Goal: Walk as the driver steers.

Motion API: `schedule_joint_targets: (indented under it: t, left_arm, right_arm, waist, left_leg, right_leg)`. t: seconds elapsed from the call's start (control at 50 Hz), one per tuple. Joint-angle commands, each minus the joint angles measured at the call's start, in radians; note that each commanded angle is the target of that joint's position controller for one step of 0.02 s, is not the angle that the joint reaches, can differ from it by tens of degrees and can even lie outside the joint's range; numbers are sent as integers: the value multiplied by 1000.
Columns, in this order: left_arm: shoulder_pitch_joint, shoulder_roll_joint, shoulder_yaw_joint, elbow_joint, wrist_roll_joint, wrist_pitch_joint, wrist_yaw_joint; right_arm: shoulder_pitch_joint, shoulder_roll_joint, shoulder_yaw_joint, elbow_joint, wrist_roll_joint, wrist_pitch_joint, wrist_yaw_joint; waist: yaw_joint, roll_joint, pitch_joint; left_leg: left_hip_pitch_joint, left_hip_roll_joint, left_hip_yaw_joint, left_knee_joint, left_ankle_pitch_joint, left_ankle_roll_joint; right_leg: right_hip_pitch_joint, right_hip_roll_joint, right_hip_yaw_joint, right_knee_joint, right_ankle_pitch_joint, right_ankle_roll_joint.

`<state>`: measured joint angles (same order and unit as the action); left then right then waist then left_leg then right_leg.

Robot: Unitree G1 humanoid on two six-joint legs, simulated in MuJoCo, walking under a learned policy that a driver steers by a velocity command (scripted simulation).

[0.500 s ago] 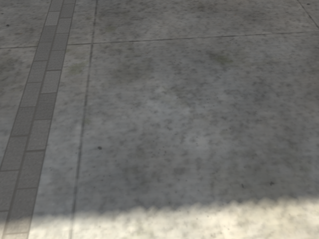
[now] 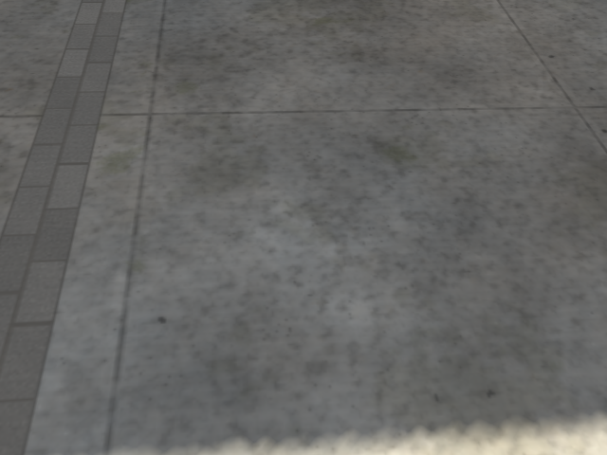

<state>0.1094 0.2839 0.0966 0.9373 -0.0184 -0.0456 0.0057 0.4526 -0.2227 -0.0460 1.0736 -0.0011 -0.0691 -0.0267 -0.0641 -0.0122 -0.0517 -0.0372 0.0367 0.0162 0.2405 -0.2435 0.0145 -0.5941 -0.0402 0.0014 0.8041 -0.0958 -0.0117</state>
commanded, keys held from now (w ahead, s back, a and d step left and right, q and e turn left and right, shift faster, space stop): no key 0.32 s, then w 0.68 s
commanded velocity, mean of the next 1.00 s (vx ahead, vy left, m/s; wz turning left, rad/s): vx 0.31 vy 0.00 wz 0.00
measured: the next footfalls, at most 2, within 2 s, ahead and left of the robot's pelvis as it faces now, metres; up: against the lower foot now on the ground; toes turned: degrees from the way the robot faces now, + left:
right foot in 0.18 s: +0.19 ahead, -0.16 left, +0.00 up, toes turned -3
left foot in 0.58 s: +0.19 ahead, +0.07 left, +0.00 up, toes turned +2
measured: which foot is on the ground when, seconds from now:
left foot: down 0.00-0.20, up 0.22-0.56, down 0.58-1.00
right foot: up 0.00-0.16, down 0.18-0.58, up 0.60-1.00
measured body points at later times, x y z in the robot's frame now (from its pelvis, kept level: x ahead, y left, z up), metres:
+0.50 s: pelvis +0.12 -0.05 -0.01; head +0.13 -0.04 +0.44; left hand +0.21 +0.22 -0.15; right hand +0.19 -0.32 -0.14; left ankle +0.14 +0.08 -0.73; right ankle +0.15 -0.15 -0.75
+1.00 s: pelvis +0.31 -0.06 -0.02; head +0.34 -0.05 +0.43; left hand +0.54 +0.16 -0.13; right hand +0.21 -0.31 -0.15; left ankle +0.15 +0.07 -0.75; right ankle +0.47 -0.20 -0.73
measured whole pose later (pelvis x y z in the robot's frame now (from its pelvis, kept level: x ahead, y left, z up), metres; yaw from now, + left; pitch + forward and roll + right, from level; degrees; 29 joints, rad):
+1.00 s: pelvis +0.31 -0.06 -0.02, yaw -1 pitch +3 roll +0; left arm -0.05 0.24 0.05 0.90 -0.03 -0.07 -0.04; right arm 0.47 -0.20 -0.07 1.06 0.02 -0.08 -0.02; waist -0.10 -0.03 0.02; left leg 0.11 0.04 0.05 0.20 -0.36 -0.02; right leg -0.57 -0.05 -0.04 0.54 -0.03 -0.05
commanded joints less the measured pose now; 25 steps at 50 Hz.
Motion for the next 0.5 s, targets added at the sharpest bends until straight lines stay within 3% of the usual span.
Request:
schedule_joint_targets:
  t: [0.02,0.1,0.14,0.16,0.18,0.2,0.22,0.24,0.26,0.28,0.3,0.34,0.4,0.44,0.5]
  left_arm:
    - [-210,-11,-21,-99,-3,-26,-15]
    - [-206,12,-30,-110,-4,-24,-27]
    - [-102,53,-16,-82,0,-22,-24]
    - [-11,92,-1,-51,7,-21,-16]
    - [113,163,16,-27,22,-21,-4]
    - [207,221,23,-8,34,-4,4]
    - [237,162,4,11,21,5,-5]
    - [156,135,-6,-7,13,6,-10]
    - [60,102,-18,-28,16,3,-8]
    - [-11,58,-35,-38,23,-2,-11]
    - [-59,34,-42,-40,30,-5,-11]
    - [-61,51,-37,-22,44,-1,-5]
    - [-20,131,-9,-18,16,5,11]
    - [-14,126,-5,-20,6,1,17]
    - [-8,125,-1,-17,-10,0,19]
  right_arm:
    - [1,-148,-21,-40,-5,-7,-4]
    - [30,-181,-33,-21,9,12,2]
    - [-14,-181,-36,-27,20,17,1]
    - [-21,-170,-34,-31,19,13,1]
    - [-28,-152,-28,-52,0,3,2]
    - [59,-50,3,-56,-22,-11,4]
    - [86,-47,1,-38,3,-12,6]
    - [25,-118,-21,-49,30,-4,4]
    - [-46,-107,-22,-63,35,8,-4]
    - [-69,-90,-25,-64,24,26,-16]
    - [-62,-76,-28,-66,10,42,-28]
    - [-35,-49,-27,-64,3,51,-38]
    - [-106,-80,-36,-95,9,41,-29]
    - [-152,-93,-41,-107,9,33,-18]
    - [-163,-83,-45,-95,7,17,-3]
  waist:
    - [-28,147,153]
    - [-25,187,132]
    - [46,184,85]
    - [85,150,31]
    - [122,68,-91]
    - [117,-169,-256]
    - [123,-233,-363]
    - [113,-151,-237]
    - [93,-107,-130]
    - [64,-64,-60]
    - [32,-69,-27]
    - [10,-111,-19]
    - [35,-146,-9]
    - [34,-138,27]
    - [12,-94,48]
  left_leg:
    - [-12,175,-124,-118,112,134]
    - [-29,188,-101,3,370,131]
    - [-26,181,-99,103,518,100]
    - [-46,141,-69,205,606,69]
    - [-173,90,-26,376,446,20]
    - [-456,-19,29,694,-94,-49]
    - [-463,-44,-66,880,-448,-72]
    - [-501,-1,-83,978,-440,-71]
    - [-533,25,-63,982,-383,-65]
    - [-502,51,-60,921,-326,-66]
    - [-424,71,-69,837,-275,-68]
    - [-315,50,-34,701,-220,-65]
    - [-326,30,-1,595,-158,-28]
    - [-331,36,-5,532,-118,-2]
    - [-252,23,21,394,-54,33]
  right_leg:
    - [-79,4,-43,-150,34,14]
    - [97,37,-72,-255,-24,-1]
    - [253,58,-64,-356,51,-38]
    - [393,60,-57,-412,150,-64]
    - [642,-68,60,-340,507,-107]
    - [975,-305,293,-268,825,-256]
    - [911,-394,447,-370,713,-346]
    - [757,-345,365,-421,523,-314]
    - [627,-289,283,-454,393,-270]
    - [488,-241,215,-490,317,-236]
    - [375,-206,166,-516,264,-210]
    - [269,-167,122,-557,137,-213]
    - [272,-195,210,-662,-302,-236]
    - [267,-215,246,-698,-392,-226]
    - [247,-204,221,-684,-422,-200]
